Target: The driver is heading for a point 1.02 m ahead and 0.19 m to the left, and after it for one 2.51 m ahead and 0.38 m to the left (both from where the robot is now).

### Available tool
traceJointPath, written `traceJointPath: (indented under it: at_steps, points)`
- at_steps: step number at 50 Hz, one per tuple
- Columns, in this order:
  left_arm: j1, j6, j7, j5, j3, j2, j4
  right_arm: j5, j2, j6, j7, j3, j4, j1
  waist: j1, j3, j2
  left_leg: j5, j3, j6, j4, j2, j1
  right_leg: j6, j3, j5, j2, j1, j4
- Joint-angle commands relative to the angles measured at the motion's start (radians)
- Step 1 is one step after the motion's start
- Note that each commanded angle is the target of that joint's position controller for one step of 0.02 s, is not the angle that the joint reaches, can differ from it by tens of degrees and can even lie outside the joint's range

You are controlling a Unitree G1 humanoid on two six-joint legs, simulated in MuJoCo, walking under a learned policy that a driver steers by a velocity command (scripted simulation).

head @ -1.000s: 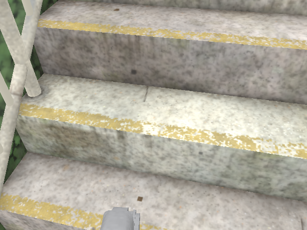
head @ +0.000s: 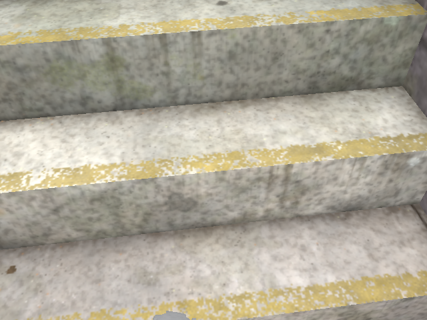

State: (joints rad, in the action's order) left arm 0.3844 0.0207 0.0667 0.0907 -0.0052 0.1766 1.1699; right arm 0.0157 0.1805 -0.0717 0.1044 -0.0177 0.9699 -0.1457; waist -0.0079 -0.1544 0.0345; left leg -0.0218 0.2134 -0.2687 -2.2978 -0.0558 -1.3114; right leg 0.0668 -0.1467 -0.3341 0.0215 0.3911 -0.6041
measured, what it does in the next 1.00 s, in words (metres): climbs, turning left: left foot 0.20 m higher, then right foot 0.20 m higher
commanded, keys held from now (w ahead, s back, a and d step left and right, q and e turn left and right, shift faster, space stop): w+q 0.42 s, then w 0.58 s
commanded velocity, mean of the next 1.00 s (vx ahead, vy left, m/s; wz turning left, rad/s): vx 0.50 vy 0.00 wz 0.31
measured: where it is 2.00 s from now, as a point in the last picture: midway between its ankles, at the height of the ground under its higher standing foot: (105, 25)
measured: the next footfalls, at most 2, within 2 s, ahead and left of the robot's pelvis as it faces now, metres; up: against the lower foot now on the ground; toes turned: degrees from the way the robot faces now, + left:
left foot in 0.20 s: +0.23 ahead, +0.13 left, +0.20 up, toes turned +8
right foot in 0.70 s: +0.52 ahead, +0.01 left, +0.40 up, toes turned +16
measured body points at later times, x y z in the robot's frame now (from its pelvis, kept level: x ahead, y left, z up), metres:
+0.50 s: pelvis +0.22 +0.06 +0.19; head +0.21 +0.06 +0.64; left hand +0.29 +0.32 +0.06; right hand +0.21 -0.16 +0.03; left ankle +0.19 +0.13 -0.52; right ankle +0.28 -0.11 -0.25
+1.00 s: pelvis +0.46 +0.09 +0.40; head +0.44 +0.07 +0.85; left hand +0.34 +0.26 +0.24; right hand +0.65 -0.09 +0.26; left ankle +0.46 +0.28 -0.05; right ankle +0.48 +0.00 -0.32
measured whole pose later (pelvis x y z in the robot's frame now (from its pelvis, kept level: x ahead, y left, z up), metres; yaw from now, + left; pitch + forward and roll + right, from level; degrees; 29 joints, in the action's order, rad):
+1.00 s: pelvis +0.46 +0.09 +0.40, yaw +19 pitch +5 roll -2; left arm 0.42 0.03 0.06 0.09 0.01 0.13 1.18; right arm -0.02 0.21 -0.04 0.09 -0.01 0.99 -0.14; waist -0.02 -0.17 0.04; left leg -0.02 0.22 -0.26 -2.00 -0.02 -1.26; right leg 0.07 -0.08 -0.34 0.05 0.40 -0.64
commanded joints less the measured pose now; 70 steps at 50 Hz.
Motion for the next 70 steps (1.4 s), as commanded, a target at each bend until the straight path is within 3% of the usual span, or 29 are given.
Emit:
traceJointPath:
  at_steps: [1,5,11,12,14,16,17,20,29,32,35,38,39,40,44,50,51,52,54,55,56,59,60,62,64,65,66,67,70]
  points:
    - [-0.071,0.043,0.005,0.033,0.029,-0.032,-0.060,-0.010,-0.051,0.025,-0.002,0.042,-0.061,0.046,0.078,0.070,-0.040,-0.033,-0.064,-0.076,-0.078,0.049,-0.189,0.066,0.123,0.100,-0.210,-0.046,0.321]
    - [0.110,0.050,0.018,0.060,0.040,-0.010,-0.048,-0.017,-0.014,0.080,-0.046,0.045,-0.190,0.325,-0.027,0.030,-0.144,-0.024,-0.234,0.010,0.301,0.125,-0.192,0.141,0.052,0.266,-0.246,-0.175,0.453]
    - [0.026,0.102,0.064,-0.064,-0.020,0.285,-0.037,-0.063,0.004,0.148,0.005,0.050,-0.222,0.156,0.152,-0.086,-0.250,0.430,-0.449,0.059,1.063,-0.057,0.312,0.245,-0.066,2.052,-0.396,-0.543,0.268]
    - [0.121,0.093,0.081,0.010,-0.010,0.228,-0.016,-0.048,0.051,0.156,-0.009,0.039,-0.195,0.123,0.093,-0.186,-0.219,0.349,-0.375,0.022,1.067,-0.084,0.441,0.250,-0.055,2.194,-0.366,-0.537,0.158]
    - [0.062,0.061,0.113,0.051,-0.012,0.162,-0.040,-0.030,0.136,0.157,-0.056,0.002,-0.049,-0.247,0.210,-0.237,-0.077,0.426,0.027,-0.016,1.411,-0.024,0.914,0.237,0.036,1.647,-0.243,-0.098,-0.187]
    - [-0.157,0.089,0.020,-0.066,-0.029,0.059,-0.266,-0.057,0.167,0.109,-0.113,-0.053,0.006,-0.129,0.070,-0.150,0.208,0.977,0.573,-0.105,1.848,0.122,0.957,0.082,0.174,0.288,0.023,0.286,-1.059]
    - [-0.065,0.022,0.057,-0.057,0.002,0.003,-0.069,-0.124,0.099,0.104,-0.073,-0.008,0.078,-0.273,0.156,0.020,0.130,0.899,0.548,0.026,1.831,0.126,0.914,0.149,0.512,0.553,0.069,0.625,-1.271]
    - [-0.195,0.047,0.022,-0.031,0.013,-0.004,-0.205,-0.051,0.004,0.026,-0.048,0.011,0.120,-0.110,-0.027,0.094,-0.026,0.460,0.285,0.109,1.792,0.101,0.883,0.192,0.474,0.405,0.046,0.837,-1.427]
    - [-0.515,0.010,-0.022,-0.055,0.055,0.014,-0.383,-0.146,0.023,-0.012,-0.014,0.030,0.165,-0.386,0.015,0.057,-0.020,0.305,0.117,0.067,1.957,0.124,0.929,0.131,0.148,0.343,-0.090,1.030,-1.421]
    - [-0.765,-0.060,-0.036,-0.043,0.059,0.009,-0.524,-0.059,0.048,0.003,0.023,0.029,0.144,-0.312,-0.007,0.079,0.087,0.000,0.080,-0.050,2.263,0.223,0.654,0.089,0.013,-0.047,-0.079,0.560,-0.940]
    - [-0.490,-0.076,0.007,-0.050,0.028,0.084,-0.473,0.014,0.232,-0.064,0.040,-0.020,0.113,-0.258,-0.140,-0.025,0.162,-1.538,0.010,-0.098,2.010,0.336,1.115,0.031,-0.047,-0.027,0.082,0.422,-0.673]
    - [-0.048,-0.090,-0.015,-0.030,-0.022,0.162,-0.293,-0.126,0.095,-0.043,0.095,-0.015,0.175,-0.384,-0.173,-0.269,-0.120,-1.339,-0.018,-0.032,1.439,0.173,0.842,0.235,0.487,-0.177,-0.058,-0.139,-0.223]
    - [-0.004,-0.098,-0.029,0.019,-0.034,0.211,-0.291,-0.102,0.041,0.011,0.114,-0.024,0.204,-0.279,-0.249,-0.094,-0.361,-0.247,-0.020,0.048,0.916,-0.019,0.556,0.336,0.951,-0.521,-0.221,-0.048,0.169]
    - [0.039,-0.062,-0.039,0.005,-0.028,0.189,-0.250,-0.034,0.048,0.024,0.097,-0.030,0.193,-0.264,-0.229,-0.019,-0.288,-0.193,0.129,0.043,0.515,-0.039,0.341,0.303,1.152,-0.779,-0.264,-0.013,0.232]
    - [-0.171,0.020,-0.027,-0.042,0.034,-0.100,-0.076,-0.038,-0.007,0.005,-0.023,-0.004,0.073,-0.089,-0.003,0.075,0.030,-0.105,0.157,-0.050,0.323,-0.038,0.050,0.128,0.592,-0.206,-0.186,0.008,0.117]
    - [-0.112,0.045,0.002,0.022,0.015,-0.033,-0.072,-0.032,-0.044,0.045,-0.008,0.047,-0.031,0.049,0.053,0.103,-0.104,0.074,-0.152,-0.005,0.028,0.055,-0.064,0.157,0.279,0.001,-0.164,0.097,0.334]
    - [0.021,0.124,-0.071,-0.126,0.015,-0.042,0.005,-0.046,-0.143,0.021,-0.102,0.056,-0.169,0.147,0.060,0.262,-0.048,0.145,-0.182,0.118,-0.045,0.060,-0.095,0.141,0.343,-0.092,-0.233,0.106,0.356]
    - [0.061,0.146,-0.089,-0.135,0.026,-0.030,0.027,-0.034,-0.149,0.004,-0.138,0.071,-0.207,0.182,0.056,0.303,-0.024,0.205,-0.188,0.141,-0.060,0.092,-0.198,0.128,0.375,-0.114,-0.256,0.053,0.376]
    - [0.072,0.163,-0.096,-0.114,0.005,0.020,0.010,-0.039,-0.100,-0.004,-0.144,0.072,-0.319,0.275,0.040,0.286,-0.008,0.230,-0.246,0.150,0.151,0.149,-0.183,0.092,0.341,-0.146,-0.246,-0.038,0.454]
    - [0.158,0.105,-0.028,0.060,0.037,-0.021,0.011,-0.034,-0.007,0.078,-0.095,0.083,-0.297,0.358,-0.046,-0.094,-0.110,0.031,-0.171,0.050,0.396,0.144,-0.215,0.123,0.333,0.033,-0.221,-0.232,0.352]
    - [0.181,0.129,-0.092,-0.099,-0.018,0.023,0.028,-0.056,-0.103,0.044,-0.117,0.075,-0.406,0.402,-0.041,0.219,-0.102,0.229,-0.314,0.124,0.293,0.155,-0.164,0.124,0.332,-0.007,-0.241,-0.206,0.532]
    - [0.129,0.129,-0.148,-0.149,-0.015,0.005,-0.006,0.010,-0.125,0.044,-0.114,0.103,-0.381,0.291,0.007,0.165,-0.121,0.447,-0.467,0.094,0.907,0.133,0.466,0.157,0.142,0.575,-0.199,-0.067,0.714]
    - [0.238,0.116,0.040,-0.027,0.013,0.090,0.050,-0.042,-0.039,0.141,-0.028,0.095,-0.479,0.539,0.087,-0.081,-0.347,0.570,-0.396,0.119,0.824,0.005,0.555,0.284,0.239,1.531,-0.329,-0.045,0.534]
    - [0.063,0.126,0.101,-0.082,-0.063,0.231,-0.026,-0.066,0.046,0.156,-0.013,0.060,-0.368,0.229,0.188,-0.207,-0.292,0.444,-0.357,0.100,1.248,-0.035,0.506,0.235,0.171,2.052,-0.350,-0.562,0.242]
    - [0.248,0.111,0.126,0.021,-0.038,0.083,-0.005,-0.051,0.114,0.149,-0.045,0.046,-0.161,-0.201,0.205,-0.491,0.093,0.343,0.264,-0.106,1.555,0.200,1.257,0.215,0.304,1.388,-0.165,0.046,-0.262]
    - [0.187,0.071,0.139,0.009,-0.045,0.055,0.032,-0.100,0.190,0.149,-0.055,0.008,-0.103,-0.360,0.284,-0.335,0.226,0.713,0.654,-0.134,1.902,0.330,1.244,0.164,0.406,0.573,-0.021,0.349,-0.730]
    - [0.143,0.057,0.126,-0.039,-0.064,0.049,0.042,-0.083,0.209,0.106,-0.055,-0.005,-0.033,-0.308,0.219,-0.122,0.174,0.954,0.710,-0.059,1.967,0.373,1.062,0.141,0.506,0.545,0.011,0.548,-1.178]
    - [-0.087,0.113,-0.005,-0.037,-0.067,-0.021,-0.242,0.006,0.128,0.046,-0.103,-0.039,0.000,-0.106,0.047,-0.171,0.065,0.901,0.509,0.030,1.871,0.380,1.060,0.080,0.304,0.414,-0.009,0.440,-1.335]
    - [-0.039,0.050,0.016,-0.100,-0.037,-0.062,-0.093,-0.062,-0.125,0.027,-0.043,0.063,0.062,0.027,0.003,0.078,-0.099,0.394,0.158,0.120,1.898,0.330,0.867,0.203,0.513,0.507,-0.010,0.729,-1.458]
